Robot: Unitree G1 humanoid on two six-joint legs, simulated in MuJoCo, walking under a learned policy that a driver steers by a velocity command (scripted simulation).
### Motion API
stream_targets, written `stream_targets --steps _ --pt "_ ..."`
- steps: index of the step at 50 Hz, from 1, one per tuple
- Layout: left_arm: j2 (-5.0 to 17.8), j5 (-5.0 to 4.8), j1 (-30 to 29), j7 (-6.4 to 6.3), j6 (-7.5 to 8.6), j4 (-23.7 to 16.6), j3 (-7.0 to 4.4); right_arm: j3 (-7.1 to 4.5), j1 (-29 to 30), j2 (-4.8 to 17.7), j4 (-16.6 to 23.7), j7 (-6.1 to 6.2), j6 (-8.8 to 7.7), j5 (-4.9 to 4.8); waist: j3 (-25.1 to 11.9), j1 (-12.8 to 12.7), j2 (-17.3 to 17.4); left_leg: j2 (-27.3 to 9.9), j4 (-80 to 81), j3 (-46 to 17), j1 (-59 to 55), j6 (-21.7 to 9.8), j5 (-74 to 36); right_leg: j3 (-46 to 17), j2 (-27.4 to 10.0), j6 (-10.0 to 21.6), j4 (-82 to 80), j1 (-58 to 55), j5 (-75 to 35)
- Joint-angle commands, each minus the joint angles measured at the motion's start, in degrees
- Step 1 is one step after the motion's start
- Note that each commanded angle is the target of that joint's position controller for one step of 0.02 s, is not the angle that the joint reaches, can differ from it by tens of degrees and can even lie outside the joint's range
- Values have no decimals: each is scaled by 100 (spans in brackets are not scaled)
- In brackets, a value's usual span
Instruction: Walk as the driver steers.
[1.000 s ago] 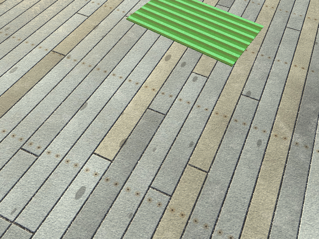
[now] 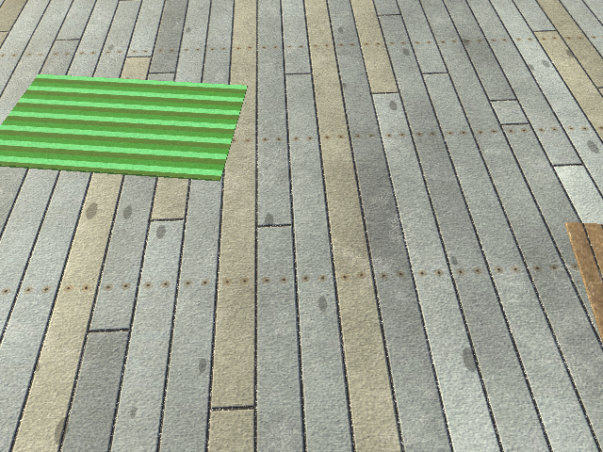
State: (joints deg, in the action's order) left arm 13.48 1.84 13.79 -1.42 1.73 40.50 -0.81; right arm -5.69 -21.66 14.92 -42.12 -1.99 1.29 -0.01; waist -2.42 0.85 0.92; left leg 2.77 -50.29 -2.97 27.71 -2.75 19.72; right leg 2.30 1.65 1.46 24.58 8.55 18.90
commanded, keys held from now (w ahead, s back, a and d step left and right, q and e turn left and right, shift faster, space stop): w+q+shift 0.38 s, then w+e+shift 0.62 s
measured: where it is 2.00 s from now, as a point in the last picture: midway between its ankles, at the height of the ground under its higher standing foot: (215, 179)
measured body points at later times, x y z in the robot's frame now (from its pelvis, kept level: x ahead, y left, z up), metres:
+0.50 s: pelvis +0.30 +0.12 -0.03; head +0.33 +0.12 +0.42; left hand +0.23 +0.37 -0.15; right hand +0.53 -0.07 -0.15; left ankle +0.33 +0.15 -0.74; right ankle +0.20 -0.10 -0.59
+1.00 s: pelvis +0.74 +0.25 -0.02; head +0.75 +0.27 +0.43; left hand +0.68 +0.53 -0.16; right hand +0.97 +0.06 -0.09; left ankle +0.66 +0.41 -0.61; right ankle +0.77 +0.24 -0.74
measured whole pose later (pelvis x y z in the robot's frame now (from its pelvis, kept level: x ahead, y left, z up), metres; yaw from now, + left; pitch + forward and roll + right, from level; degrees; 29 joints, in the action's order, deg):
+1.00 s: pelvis +0.74 +0.25 -0.02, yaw +5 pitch -1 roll -2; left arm 18.0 0.8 25.4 0.0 1.4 52.4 -4.1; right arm 2.0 -6.1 11.9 -37.8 -0.1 -5.5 4.0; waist 1.5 -3.5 -0.9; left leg -3.0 -82.5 -7.3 30.8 1.0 19.4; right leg 1.9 13.6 11.0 31.1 16.9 13.2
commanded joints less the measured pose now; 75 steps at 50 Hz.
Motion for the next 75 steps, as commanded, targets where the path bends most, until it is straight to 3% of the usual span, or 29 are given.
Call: stream_targets --steps 1,13,16,18,19,20,21,22,24,27,31,38,41,42,43,44,45,46,48,50,54,60,63,64,65,66,68,72,75 --pt "740 -7 -72 -54 218 -317 -229 -106 817 573 643 -197 -123 38 728 -168 -833 -313 -1339 -63 2521 212 -635 -1595 -1683 482 -1894 -981 1274" --pt "723 76 1486 -7 492 739 -226 230 2719 321 1199 -535 -61 203 1530 -574 -410 -612 -335 1201 2538 -443 -1207 1013 -1495 100 -1948 -1395 -2541" --pt "1159 41 1544 -115 403 870 -290 279 2284 345 1143 -425 -50 148 799 -51 -734 117 262 1884 631 -892 -724 1464 -1626 -75 -504 -1500 -7987" --pt "1658 56 1110 -119 262 699 -436 28 286 859 619 -284 -102 100 -262 999 -969 485 400 1540 -1712 -1173 26 1267 -1886 150 1953 -859 -8724" --pt "1633 40 891 -49 271 588 -439 -180 -816 1221 212 -155 -156 143 -718 1469 -708 479 1191 951 -3520 -1320 1 1201 -1664 186 3751 310 -7036" --pt "744 -37 990 87 356 320 -238 -329 -187 1685 195 -35 -97 160 -691 673 992 -925 1955 -1493 -5055 -1679 1037 1069 -431 -38 6046 2896 -12" --pt "771 -144 821 108 513 -169 -153 -313 -236 1887 489 11 -75 222 -1862 686 632 -2079 3044 -4151 -5602 -2233 1563 -177 -170 -18 7224 3779 305" --pt "959 -177 92 92 574 -212 -198 -273 -388 1627 329 100 -91 240 -1320 877 -267 -2017 3471 -3672 -5058 -1888 1108 -497 -485 49 7117 4095 -307" --pt "673 -133 352 104 495 -1 -107 -89 1 1095 61 171 -316 266 -36 174 -922 -1745 3629 -2294 -2924 -1343 358 -496 -982 145 6234 3533 -444" --pt "432 -78 929 270 38 398 -86 106 376 642 -72 130 -676 176 618 -394 -397 -1337 4158 -894 -1220 -896 49 -767 -1131 108 5575 2813 -589" --pt "351 -233 -151 357 -18 181 -101 172 32 533 -301 -19 -901 117 1240 -106 91 -707 4531 735 -1174 -56 -2444 -435 -828 219 3946 3269 -1799" --pt "440 -142 -644 534 163 127 -43 273 -219 732 -502 334 -988 40 630 -215 387 -996 4005 1681 -3117 398 -7769 954 86 730 1440 2123 -3177" --pt "1131 -187 1711 450 40 864 -346 93 390 1343 -214 579 -692 175 -598 -1471 594 -1181 737 1635 -3197 485 -10026 966 919 944 1486 -149 -1873" --pt "1334 -220 2975 354 86 1077 -485 -26 991 1681 -47 536 -536 185 -763 -2391 567 -946 -1579 1824 -2901 470 -8860 414 678 1394 754 -734 -1532" --pt "1392 -266 2687 197 -11 1240 -521 236 1316 636 30 377 -579 291 -203 -1844 -741 -234 -3954 1372 -199 342 -1726 -320 86 1676 1581 -1884 -888" --pt "1739 9 1747 156 -59 904 -595 442 651 -36 579 301 -677 18 -912 -708 -1984 324 -5784 327 2287 592 1198 -3616 -1189 2926 791 -3238 -317" --pt "1618 -15 1409 101 -74 601 -611 558 907 253 856 255 -859 157 -1241 -846 -848 100 -5339 -560 2721 398 624 -5402 -1715 2996 -830 -3112 1144" --pt "1288 -72 1302 69 -82 666 -559 536 1205 530 801 191 -973 287 -431 -599 495 -209 -4513 -576 2416 212 31 -5094 -1593 2526 -1411 -1955 1712" --pt "1054 -114 1020 100 60 712 -474 576 1185 569 793 198 -868 444 426 -17 853 -624 -3498 -445 1728 296 -59 -4004 -1134 2096 -1419 -71 784" --pt "1033 -118 732 136 236 638 -403 658 1127 432 835 169 -531 510 840 308 756 -920 -2512 -204 1064 504 46 -3110 -558 1937 -1591 1475 586" --pt "1195 -172 931 186 359 568 -509 777 2366 323 1300 90 -504 263 989 -241 65 -985 147 227 133 689 -1653 -2252 55 1613 -1705 2027 -982" --pt "1455 -180 1148 187 278 489 -685 685 2616 544 1386 145 -619 146 318 -626 -474 -342 2178 171 -532 492 -2110 -2604 -186 1071 -600 -13 -3040" --pt "1632 -121 461 240 387 292 -703 277 -115 1367 734 371 -722 188 -1238 891 -270 -665 1883 -163 -3748 180 -609 -2246 152 694 2627 770 -3609" --pt "708 -214 430 213 461 26 -460 110 -1150 1827 585 467 -736 427 -2018 1067 978 -2318 2263 -2099 -5245 -50 1842 -1638 596 663 4601 2201 -273" --pt "484 -393 944 241 420 -317 -285 7 -473 2121 603 401 -669 434 -2416 329 2643 -3216 3591 -5139 -5414 -563 2934 -1113 640 564 5682 3490 972" --pt "947 -203 451 174 272 -87 -320 99 271 1356 783 369 -611 387 -1301 362 1292 -2827 3646 -4403 -4535 -517 3421 -926 92 605 5910 3963 251" --pt "1002 31 -323 305 177 -115 -361 265 251 706 539 304 -572 350 -128 427 11 -2162 3391 -2024 -3198 -292 217 -742 -307 476 5276 3657 -260" --pt "549 73 -460 413 -39 -504 -219 352 -118 434 -98 172 -830 148 271 -44 533 -1930 3221 -688 -2554 -402 -4657 -729 -251 185 4599 3640 176" --pt "469 53 -765 533 4 -784 -77 283 571 741 -74 152 -866 67 328 -371 812 -1460 3665 422 -1631 -207 -4586 -454 -181 151 2336 2513 -1088"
